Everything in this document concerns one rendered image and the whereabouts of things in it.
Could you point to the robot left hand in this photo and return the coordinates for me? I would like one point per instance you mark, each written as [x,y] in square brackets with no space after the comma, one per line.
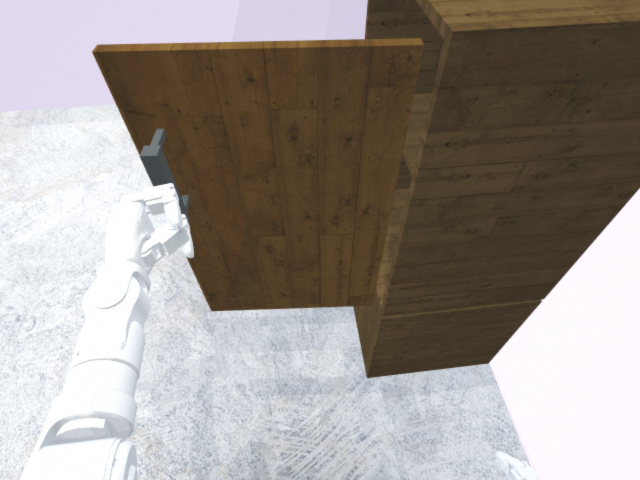
[131,236]

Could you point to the cupboard door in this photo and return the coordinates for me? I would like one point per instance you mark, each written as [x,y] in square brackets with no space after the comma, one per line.
[290,152]

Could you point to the robot right hand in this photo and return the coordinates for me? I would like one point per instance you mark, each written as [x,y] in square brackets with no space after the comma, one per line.
[514,469]

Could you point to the left robot upper arm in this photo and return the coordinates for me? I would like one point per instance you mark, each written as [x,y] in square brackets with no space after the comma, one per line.
[103,459]

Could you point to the handle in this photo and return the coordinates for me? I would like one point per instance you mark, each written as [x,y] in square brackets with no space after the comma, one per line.
[158,170]

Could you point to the robot left forearm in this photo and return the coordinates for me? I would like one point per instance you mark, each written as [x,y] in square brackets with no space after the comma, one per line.
[97,400]

